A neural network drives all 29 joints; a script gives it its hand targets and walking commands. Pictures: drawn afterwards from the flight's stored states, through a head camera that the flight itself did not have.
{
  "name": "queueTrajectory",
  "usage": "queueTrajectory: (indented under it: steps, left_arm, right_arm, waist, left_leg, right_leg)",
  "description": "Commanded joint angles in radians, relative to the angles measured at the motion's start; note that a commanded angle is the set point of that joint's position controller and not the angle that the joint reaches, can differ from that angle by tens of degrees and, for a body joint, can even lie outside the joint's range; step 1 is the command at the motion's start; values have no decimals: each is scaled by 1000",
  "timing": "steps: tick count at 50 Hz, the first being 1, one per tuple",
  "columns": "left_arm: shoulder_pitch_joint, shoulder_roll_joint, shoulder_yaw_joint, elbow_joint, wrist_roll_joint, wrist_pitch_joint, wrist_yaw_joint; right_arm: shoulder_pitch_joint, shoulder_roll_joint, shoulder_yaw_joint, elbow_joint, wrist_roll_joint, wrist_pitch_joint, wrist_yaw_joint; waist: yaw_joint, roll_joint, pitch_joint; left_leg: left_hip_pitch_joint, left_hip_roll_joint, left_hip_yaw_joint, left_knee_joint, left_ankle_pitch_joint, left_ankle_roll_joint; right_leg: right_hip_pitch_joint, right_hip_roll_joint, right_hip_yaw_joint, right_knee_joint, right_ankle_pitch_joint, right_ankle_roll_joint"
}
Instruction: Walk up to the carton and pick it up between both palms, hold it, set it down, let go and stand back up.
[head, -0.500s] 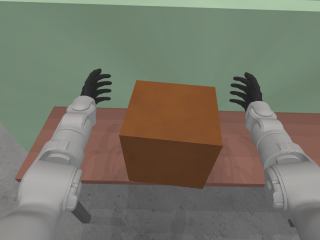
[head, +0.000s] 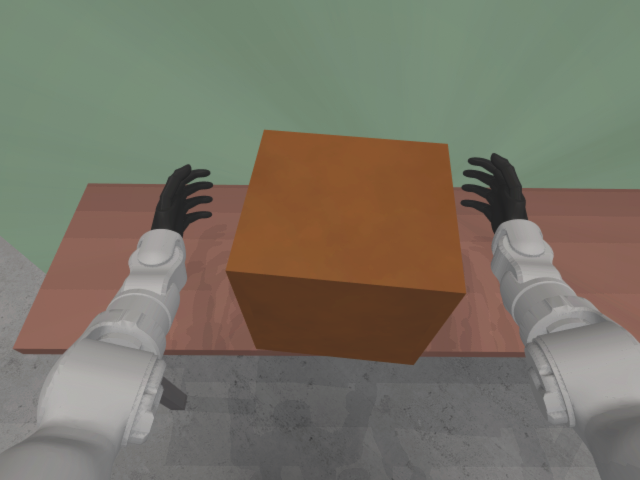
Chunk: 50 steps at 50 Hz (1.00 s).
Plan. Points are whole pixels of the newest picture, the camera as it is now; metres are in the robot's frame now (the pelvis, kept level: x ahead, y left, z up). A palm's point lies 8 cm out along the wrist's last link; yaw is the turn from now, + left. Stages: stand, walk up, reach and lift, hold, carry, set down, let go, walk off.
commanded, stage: reach and lift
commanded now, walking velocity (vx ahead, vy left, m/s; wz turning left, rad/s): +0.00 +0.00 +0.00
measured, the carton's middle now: (343, 255) +0.41 -0.04 +0.00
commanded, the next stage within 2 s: none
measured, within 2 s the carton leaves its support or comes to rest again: neither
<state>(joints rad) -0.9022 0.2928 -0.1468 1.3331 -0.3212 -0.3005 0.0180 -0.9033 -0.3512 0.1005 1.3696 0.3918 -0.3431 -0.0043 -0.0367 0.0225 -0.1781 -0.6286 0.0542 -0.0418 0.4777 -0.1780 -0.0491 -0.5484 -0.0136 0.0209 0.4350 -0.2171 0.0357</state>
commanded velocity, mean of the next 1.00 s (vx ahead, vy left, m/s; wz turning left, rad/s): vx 0.00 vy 0.00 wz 0.00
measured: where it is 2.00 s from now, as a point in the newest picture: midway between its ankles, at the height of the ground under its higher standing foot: outside the picture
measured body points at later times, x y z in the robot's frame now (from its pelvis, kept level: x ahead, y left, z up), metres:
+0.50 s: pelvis -0.01 +0.00 +0.00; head +0.06 +0.00 +0.45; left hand +0.44 +0.15 +0.06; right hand +0.42 -0.21 +0.06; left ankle +0.01 +0.15 -0.73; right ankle -0.02 -0.15 -0.73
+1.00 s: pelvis -0.01 +0.00 +0.00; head +0.06 +0.00 +0.44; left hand +0.45 +0.13 +0.06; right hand +0.42 -0.21 +0.06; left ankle +0.01 +0.15 -0.73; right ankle -0.02 -0.15 -0.73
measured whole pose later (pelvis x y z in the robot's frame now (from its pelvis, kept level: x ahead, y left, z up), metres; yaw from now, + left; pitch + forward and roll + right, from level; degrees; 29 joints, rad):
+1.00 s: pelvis -0.01 +0.00 +0.00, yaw +0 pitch +19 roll -1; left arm -0.95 0.14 -0.01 1.39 -0.07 -0.36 0.07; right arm -0.90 -0.20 -0.11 1.37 0.17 -0.35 -0.10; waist -0.04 0.03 -0.21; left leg -0.63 0.05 -0.04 0.48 -0.17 -0.05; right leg -0.55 -0.01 0.02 0.44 -0.21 0.04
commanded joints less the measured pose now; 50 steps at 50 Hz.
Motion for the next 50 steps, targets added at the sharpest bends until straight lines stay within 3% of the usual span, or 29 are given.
queueTrajectory:
  steps: [1,7,16,22,34,37,50]
  left_arm:
    - [-317,11,-9,-173,-3,-61,-13]
    - [-328,-25,31,-128,36,-71,-18]
    - [-415,-64,69,-45,96,-76,12]
    - [-458,-100,77,-7,113,-91,35]
    - [-427,-148,192,-28,210,-99,49]
    - [-423,-170,204,-45,231,-100,50]
    - [-425,-249,258,-76,311,-111,46]
  right_arm:
    - [-212,-107,24,-149,50,-47,-13]
    - [-231,-32,25,-154,29,-41,-30]
    - [-300,-5,-85,-96,-77,-13,-48]
    - [-334,39,-138,-115,-151,1,-57]
    - [-331,118,-165,-131,-208,-29,-80]
    - [-329,129,-173,-127,-224,-37,-84]
    - [-330,219,-239,-139,-316,-45,-78]
  waist:
    - [-71,56,-708]
    - [-61,25,-646]
    - [-85,12,-533]
    - [-92,-7,-526]
    - [-69,-40,-552]
    - [-72,-26,-553]
    - [-66,-28,-526]
  left_leg:
    - [577,-34,38,167,673,-63]
    - [498,-48,46,136,574,-40]
    - [474,-38,44,94,373,-29]
    - [431,-36,45,86,287,-28]
    - [424,-48,58,99,400,-25]
    - [440,-49,58,99,421,-30]
    - [480,-49,66,78,423,-31]
  right_leg:
    - [-61,77,-100,9,533,-6]
    - [-13,66,-82,13,528,1]
    - [-88,61,-91,-37,257,-12]
    - [-93,55,-90,-26,191,-16]
    - [15,59,-78,-16,345,-5]
    - [31,59,-82,-16,375,-4]
    - [49,60,-89,-46,360,-7]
